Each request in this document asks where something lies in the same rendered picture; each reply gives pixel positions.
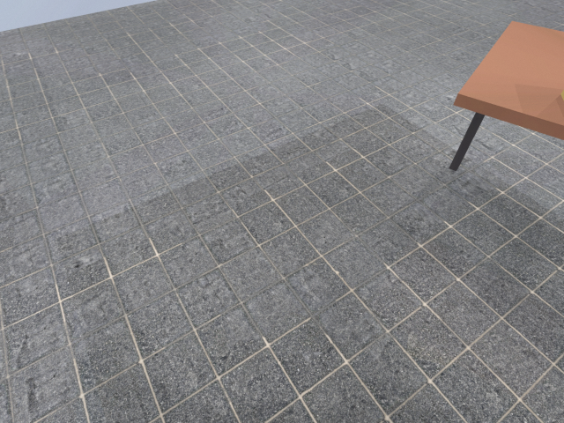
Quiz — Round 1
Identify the table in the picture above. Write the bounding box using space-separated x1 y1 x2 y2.
449 21 564 171

